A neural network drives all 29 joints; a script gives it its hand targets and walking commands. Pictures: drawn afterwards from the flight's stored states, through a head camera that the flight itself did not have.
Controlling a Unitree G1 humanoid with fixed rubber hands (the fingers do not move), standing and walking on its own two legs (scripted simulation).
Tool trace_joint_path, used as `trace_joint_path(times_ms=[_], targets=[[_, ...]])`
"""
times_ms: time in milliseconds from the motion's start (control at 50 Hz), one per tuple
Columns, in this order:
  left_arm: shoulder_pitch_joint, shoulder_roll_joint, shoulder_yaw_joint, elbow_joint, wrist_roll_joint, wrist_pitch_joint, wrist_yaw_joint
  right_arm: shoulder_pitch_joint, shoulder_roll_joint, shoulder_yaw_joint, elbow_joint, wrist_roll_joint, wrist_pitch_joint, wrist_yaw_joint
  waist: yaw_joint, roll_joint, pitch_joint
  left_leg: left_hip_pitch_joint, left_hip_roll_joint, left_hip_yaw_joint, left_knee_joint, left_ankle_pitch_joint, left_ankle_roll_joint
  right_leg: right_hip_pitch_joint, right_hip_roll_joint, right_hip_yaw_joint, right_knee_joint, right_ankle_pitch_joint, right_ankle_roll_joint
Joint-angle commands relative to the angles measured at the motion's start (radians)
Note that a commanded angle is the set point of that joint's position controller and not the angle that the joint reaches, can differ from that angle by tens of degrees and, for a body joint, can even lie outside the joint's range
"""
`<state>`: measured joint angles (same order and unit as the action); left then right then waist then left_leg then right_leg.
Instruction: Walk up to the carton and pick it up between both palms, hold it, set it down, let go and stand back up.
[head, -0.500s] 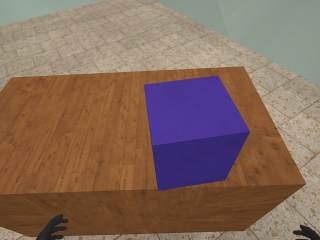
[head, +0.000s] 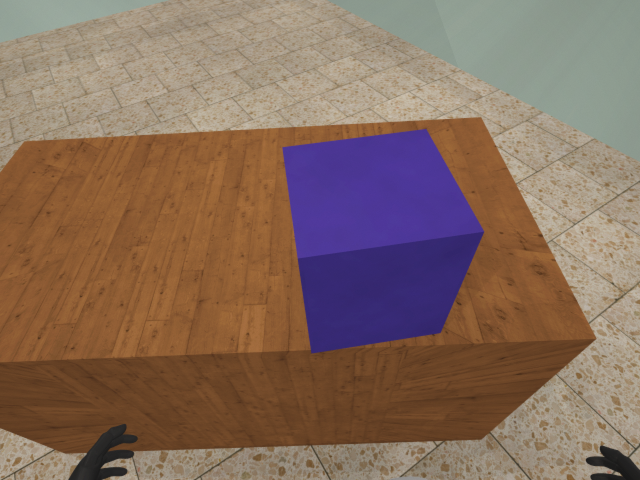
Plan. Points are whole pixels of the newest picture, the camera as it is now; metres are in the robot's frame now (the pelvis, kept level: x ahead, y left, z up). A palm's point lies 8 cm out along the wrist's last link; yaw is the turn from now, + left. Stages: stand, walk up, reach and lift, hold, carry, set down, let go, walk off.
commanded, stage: walk up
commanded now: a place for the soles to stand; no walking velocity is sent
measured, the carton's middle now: (366, 246) +0.43 -0.04 +0.01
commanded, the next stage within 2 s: reach and lift in 1.26 s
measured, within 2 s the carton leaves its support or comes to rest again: neither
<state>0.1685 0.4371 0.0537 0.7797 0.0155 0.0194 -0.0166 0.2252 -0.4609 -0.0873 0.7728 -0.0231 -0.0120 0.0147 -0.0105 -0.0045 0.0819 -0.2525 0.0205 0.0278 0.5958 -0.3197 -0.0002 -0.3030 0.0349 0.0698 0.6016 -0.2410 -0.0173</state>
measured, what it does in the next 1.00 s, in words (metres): stands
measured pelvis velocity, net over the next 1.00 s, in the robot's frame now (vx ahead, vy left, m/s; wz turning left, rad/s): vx -0.01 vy -0.02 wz -0.02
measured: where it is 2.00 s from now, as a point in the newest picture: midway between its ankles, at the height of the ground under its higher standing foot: outside the picture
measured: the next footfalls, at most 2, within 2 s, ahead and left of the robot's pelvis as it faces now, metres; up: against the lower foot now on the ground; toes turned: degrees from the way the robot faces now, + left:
none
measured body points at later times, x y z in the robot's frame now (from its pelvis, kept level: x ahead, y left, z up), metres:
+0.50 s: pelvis +0.00 -0.02 +0.00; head +0.04 -0.02 +0.45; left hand +0.12 +0.31 -0.10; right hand +0.11 -0.36 -0.09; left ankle +0.01 +0.12 -0.73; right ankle +0.01 -0.12 -0.73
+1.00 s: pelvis -0.01 -0.02 +0.00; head +0.01 -0.01 +0.45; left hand +0.13 +0.31 -0.09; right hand +0.10 -0.36 -0.08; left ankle +0.01 +0.13 -0.73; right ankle +0.01 -0.12 -0.73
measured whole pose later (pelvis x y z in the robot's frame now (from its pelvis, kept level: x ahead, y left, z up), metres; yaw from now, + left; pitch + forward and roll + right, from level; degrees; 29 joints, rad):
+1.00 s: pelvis -0.01 -0.02 +0.00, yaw -1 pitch -2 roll +1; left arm 0.17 0.44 0.05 0.78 0.02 0.00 -0.02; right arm 0.19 -0.46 -0.09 0.77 -0.02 0.00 0.01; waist -0.01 -0.03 0.08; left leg -0.28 0.04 0.03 0.61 -0.29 -0.02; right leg -0.30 0.06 0.07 0.63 -0.29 -0.04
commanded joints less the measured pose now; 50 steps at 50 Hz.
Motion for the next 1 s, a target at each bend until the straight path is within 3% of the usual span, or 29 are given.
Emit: trace_joint_path(times_ms=[0, 60, 100, 120, 140, 160, 180, 220, 240, 260, 280, 300, 320, 340, 360, 420, 460, 480, 500, 520, 540, 560, 600, 680, 740, 820, 980], targets=[[-0.067, 0.201, 0.039, -0.058, 0.007, 0.003, -0.007, 0.019, -0.156, -0.015, -0.002, 0.013, 0.001, -0.020, -0.009, -0.112, 0.018, 0.040, 0.015, -0.037, -0.030, -0.140, 0.045, -0.216, -0.116, 0.250, -0.254, -0.214, -0.099], [-0.051, 0.187, 0.039, -0.055, 0.005, 0.008, -0.013, 0.002, -0.191, -0.024, -0.005, 0.009, -0.003, -0.023, -0.001, -0.036, 0.034, -0.025, 0.089, -0.112, -0.142, -0.216, 0.062, -0.181, -0.051, 0.202, -0.184, -0.278, -0.061], [-0.022, 0.183, 0.041, -0.047, 0.006, 0.008, -0.017, -0.013, -0.216, -0.033, -0.009, 0.010, -0.001, -0.024, 0.006, 0.025, 0.034, -0.071, 0.153, -0.179, -0.207, -0.272, 0.102, -0.142, -0.014, 0.150, -0.085, -0.281, -0.050], [0.004, 0.178, 0.043, -0.037, 0.005, 0.008, -0.019, -0.032, -0.229, -0.036, -0.017, 0.010, -0.001, -0.025, 0.014, 0.080, 0.020, -0.106, 0.202, -0.215, -0.245, -0.275, 0.135, -0.091, 0.018, 0.086, 0.034, -0.237, -0.043], [0.038, 0.171, 0.047, -0.023, 0.004, 0.008, -0.019, -0.052, -0.241, -0.041, -0.031, 0.007, -0.003, -0.027, 0.022, 0.133, -0.003, -0.150, 0.269, -0.258, -0.287, -0.244, 0.182, -0.021, 0.051, 0.001, 0.198, -0.165, -0.028], [0.064, 0.173, 0.051, -0.018, 0.005, 0.009, -0.017, -0.078, -0.248, -0.044, -0.049, 0.004, -0.006, -0.029, 0.031, 0.130, 0.003, -0.178, 0.311, -0.270, -0.280, -0.153, 0.212, -0.003, 0.036, -0.024, 0.265, -0.163, -0.017], [0.077, 0.168, 0.052, -0.021, 0.000, 0.008, -0.018, -0.090, -0.250, -0.045, -0.058, 0.004, -0.007, -0.030, 0.039, 0.130, 0.006, -0.189, 0.312, -0.242, -0.252, -0.065, 0.213, 0.011, 0.018, -0.038, 0.237, -0.175, -0.017], [0.124, 0.150, 0.050, -0.013, -0.002, 0.002, -0.021, -0.118, -0.237, -0.041, -0.062, 0.008, -0.002, -0.028, 0.064, 0.153, -0.012, -0.154, 0.251, -0.156, -0.151, 0.034, 0.165, 0.050, 0.001, -0.059, 0.072, -0.150, -0.034], [0.128, 0.152, 0.048, -0.013, 0.002, -0.006, -0.018, -0.105, -0.216, -0.036, -0.058, 0.011, 0.003, -0.026, 0.060, 0.138, -0.016, -0.108, 0.207, -0.117, -0.076, 0.112, 0.129, 0.046, 0.003, -0.043, -0.029, -0.099, -0.045], [0.116, 0.174, 0.049, -0.026, 0.005, -0.016, -0.012, -0.064, -0.187, -0.028, -0.055, 0.019, 0.005, -0.026, 0.040, 0.056, -0.046, -0.057, 0.153, -0.056, 0.027, 0.186, 0.087, 0.055, -0.034, 0.033, -0.116, 0.101, -0.067], [0.096, 0.203, 0.050, -0.038, 0.010, -0.035, -0.002, -0.066, -0.140, -0.016, -0.071, 0.030, 0.006, -0.024, 0.018, -0.075, -0.114, -0.042, 0.071, 0.004, 0.145, 0.130, 0.038, 0.079, -0.149, 0.234, -0.160, 0.280, -0.098], [0.064, 0.214, 0.046, -0.055, 0.013, -0.044, 0.007, -0.073, -0.118, -0.007, -0.075, 0.034, 0.011, -0.021, 0.009, -0.115, -0.121, -0.111, 0.008, -0.014, 0.166, -0.045, 0.010, 0.118, -0.207, 0.371, -0.164, 0.383, -0.143], [0.064, 0.208, 0.040, -0.062, 0.017, -0.048, 0.013, -0.068, -0.116, -0.002, -0.067, 0.031, 0.015, -0.020, 0.011, -0.113, -0.140, -0.134, -0.004, -0.051, 0.180, -0.254, 0.020, 0.146, -0.240, 0.406, -0.171, 0.350, -0.171], [0.055, 0.224, 0.044, -0.062, 0.017, -0.051, 0.016, -0.043, -0.114, -0.003, -0.051, 0.025, 0.019, -0.024, 0.010, -0.148, -0.136, -0.115, 0.004, -0.080, 0.183, -0.307, 0.022, 0.102, -0.257, 0.421, -0.178, 0.308, -0.195], [0.050, 0.215, 0.042, -0.063, 0.014, -0.048, 0.018, -0.051, -0.121, -0.001, -0.046, 0.026, 0.016, -0.025, 0.012, -0.155, -0.105, -0.112, 0.008, -0.078, 0.147, -0.288, 0.025, 0.096, -0.240, 0.401, -0.182, 0.312, -0.180], [0.032, 0.188, 0.031, -0.057, -0.007, -0.044, 0.027, -0.028, -0.109, -0.003, -0.020, 0.034, -0.002, -0.027, 0.002, -0.156, -0.117, -0.027, -0.010, -0.030, 0.001, -0.036, 0.022, 0.127, -0.172, 0.265, -0.079, 0.652, -0.135], [0.010, 0.164, 0.022, -0.064, -0.018, -0.035, 0.025, -0.010, -0.122, -0.010, -0.011, 0.028, -0.011, -0.031, -0.013, -0.098, -0.173, 0.125, 0.032, -0.055, -0.084, 0.210, 0.032, 0.049, -0.147, 0.210, -0.039, 0.555, -0.096], [0.002, 0.150, 0.016, -0.068, -0.022, -0.033, 0.021, -0.018, -0.149, -0.017, -0.013, 0.021, -0.016, -0.033, -0.015, -0.049, -0.185, 0.167, 0.090, -0.103, -0.080, 0.314, 0.051, 0.008, -0.111, 0.176, -0.016, 0.447, -0.063], [0.001, 0.151, 0.016, -0.066, -0.021, -0.029, 0.018, -0.028, -0.181, -0.022, -0.017, 0.017, -0.018, -0.036, -0.013, -0.016, -0.178, 0.162, 0.155, -0.142, -0.083, 0.328, 0.077, -0.016, -0.075, 0.135, 0.004, 0.325, -0.037], [0.013, 0.153, 0.018, -0.057, -0.018, -0.024, 0.015, -0.045, -0.200, -0.021, -0.020, 0.014, -0.018, -0.036, 0.000, 0.004, -0.160, 0.107, 0.205, -0.164, -0.095, 0.259, 0.113, -0.006, -0.052, 0.102, 0.015, 0.189, -0.025], [0.031, 0.159, 0.023, -0.046, -0.017, -0.020, 0.011, -0.066, -0.203, -0.020, -0.018, 0.016, -0.015, -0.032, 0.014, 0.019, -0.128, 0.033, 0.223, -0.159, -0.112, 0.196, 0.140, 0.025, -0.033, 0.077, 0.021, 0.072, -0.026], [0.038, 0.160, 0.026, -0.040, -0.012, -0.020, 0.007, -0.082, -0.199, -0.019, -0.015, 0.017, -0.014, -0.028, 0.020, 0.031, -0.107, 0.002, 0.211, -0.138, -0.117, 0.158, 0.137, 0.041, -0.035, 0.075, 0.010, 0.078, -0.039], [0.033, 0.165, 0.026, -0.031, -0.005, -0.026, 0.000, -0.105, -0.182, -0.014, -0.018, 0.021, -0.012, -0.025, 0.025, 0.029, -0.094, -0.011, 0.156, -0.086, -0.093, 0.094, 0.097, 0.037, -0.068, 0.110, -0.050, 0.155, -0.059], [-0.031, 0.177, 0.019, -0.039, 0.000, -0.037, -0.003, -0.098, -0.143, 0.001, -0.018, 0.024, -0.008, -0.018, -0.003, 0.001, -0.081, 0.054, 0.083, -0.043, -0.064, -0.017, 0.050, -0.063, -0.120, 0.210, -0.157, 0.111, -0.080], [-0.051, 0.175, 0.018, -0.041, 0.002, -0.035, -0.004, -0.089, -0.157, -0.001, -0.013, 0.021, -0.011, -0.017, -0.006, -0.025, -0.066, 0.061, 0.092, -0.063, -0.095, -0.048, 0.053, -0.090, -0.103, 0.204, -0.180, 0.018, -0.062], [-0.047, 0.173, 0.021, -0.038, 0.003, -0.033, -0.009, -0.089, -0.168, -0.003, -0.007, 0.017, -0.014, -0.017, 0.000, -0.013, -0.057, 0.040, 0.099, -0.068, -0.109, -0.070, 0.054, -0.085, -0.094, 0.196, -0.187, -0.044, -0.056], [-0.043, 0.173, 0.021, -0.037, 0.002, -0.033, -0.011, -0.087, -0.168, -0.003, -0.008, 0.016, -0.017, -0.017, 0.001, -0.007, -0.070, 0.045, 0.102, -0.070, -0.105, -0.028, 0.053, -0.070, -0.092, 0.188, -0.174, -0.004, -0.055]])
